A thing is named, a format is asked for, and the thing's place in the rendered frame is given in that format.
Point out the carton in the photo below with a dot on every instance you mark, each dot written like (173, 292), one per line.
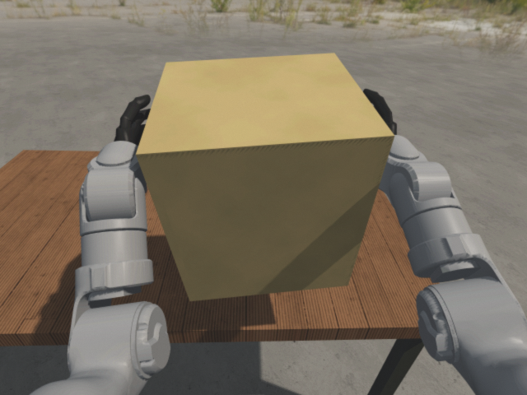
(263, 172)

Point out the robot right forearm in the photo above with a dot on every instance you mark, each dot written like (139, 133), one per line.
(442, 245)

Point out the robot right upper arm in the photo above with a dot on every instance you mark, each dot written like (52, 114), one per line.
(476, 326)

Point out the right robot hand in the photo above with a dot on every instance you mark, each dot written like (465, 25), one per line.
(382, 108)

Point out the robot left forearm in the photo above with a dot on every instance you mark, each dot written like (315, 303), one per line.
(113, 225)

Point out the robot left upper arm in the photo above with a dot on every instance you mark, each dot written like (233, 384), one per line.
(114, 350)

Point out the left robot hand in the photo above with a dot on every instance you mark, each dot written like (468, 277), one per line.
(130, 128)

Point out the table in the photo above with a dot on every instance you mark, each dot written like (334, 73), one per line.
(40, 249)

